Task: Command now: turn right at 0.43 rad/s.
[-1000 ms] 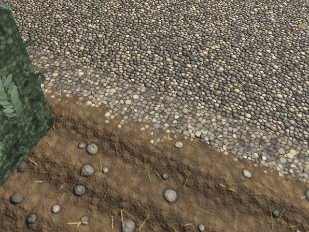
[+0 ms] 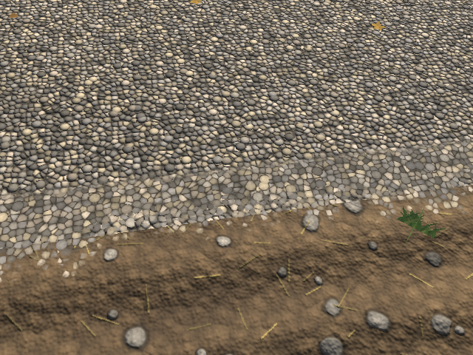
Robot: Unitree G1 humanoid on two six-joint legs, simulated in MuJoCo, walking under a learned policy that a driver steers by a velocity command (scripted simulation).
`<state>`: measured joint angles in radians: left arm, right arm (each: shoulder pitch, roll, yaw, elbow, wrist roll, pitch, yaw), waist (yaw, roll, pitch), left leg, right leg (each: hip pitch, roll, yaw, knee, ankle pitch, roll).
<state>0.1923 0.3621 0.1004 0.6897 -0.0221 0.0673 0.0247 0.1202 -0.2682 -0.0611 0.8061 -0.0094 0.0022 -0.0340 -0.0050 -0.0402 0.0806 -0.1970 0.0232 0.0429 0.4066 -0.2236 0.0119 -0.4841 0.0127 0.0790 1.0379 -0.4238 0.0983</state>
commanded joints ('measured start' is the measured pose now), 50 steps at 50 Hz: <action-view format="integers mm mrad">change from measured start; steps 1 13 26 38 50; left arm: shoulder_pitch -67 129 235 147 -96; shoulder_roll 32 102 97 78 -40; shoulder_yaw -8 -4 -2 -27 -54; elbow -110 -23 49 9 -38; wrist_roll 9 26 11 -31 15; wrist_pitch -21 -110 -137 -171 -158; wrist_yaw -7 -21 -11 -19 -31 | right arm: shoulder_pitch -10 -67 -211 164 163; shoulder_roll -207 -189 -90 -181 -181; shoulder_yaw -47 -33 7 -26 -20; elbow -52 -64 -99 -18 15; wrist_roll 5 50 29 21 23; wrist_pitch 0 -59 -94 -95 -108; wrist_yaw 1 51 85 65 43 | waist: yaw -36 58 94 -80 -52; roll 204 -138 -48 144 80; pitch -137 17 50 -187 -8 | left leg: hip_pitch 175 -588 -479 330 16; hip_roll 247 78 41 301 133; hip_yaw -157 -82 -33 -547 -91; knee -86 634 187 -158 -313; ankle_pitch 439 -225 249 -227 222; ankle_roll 225 13 -40 235 198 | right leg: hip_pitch -10 488 474 -249 -108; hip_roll -32 -316 -237 -79 -125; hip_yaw -38 407 61 32 -78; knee -147 -901 -939 261 -380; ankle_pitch -14 -222 305 -8 528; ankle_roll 3 -343 -299 -141 -74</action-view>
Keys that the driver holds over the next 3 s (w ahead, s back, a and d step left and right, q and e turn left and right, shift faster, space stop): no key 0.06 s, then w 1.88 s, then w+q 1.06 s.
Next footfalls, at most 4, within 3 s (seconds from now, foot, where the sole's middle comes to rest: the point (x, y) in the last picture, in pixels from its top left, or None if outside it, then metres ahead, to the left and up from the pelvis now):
0.18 right None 0.03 -0.15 -0.78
0.68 left None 0.38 0.08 -0.78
1.18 right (295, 273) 0.68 -0.18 -0.78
1.72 left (223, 188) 0.99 0.04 -0.78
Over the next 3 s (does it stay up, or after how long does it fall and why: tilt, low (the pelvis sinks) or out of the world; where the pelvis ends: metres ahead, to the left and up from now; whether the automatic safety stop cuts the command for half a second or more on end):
stays up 1.46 0.05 0.00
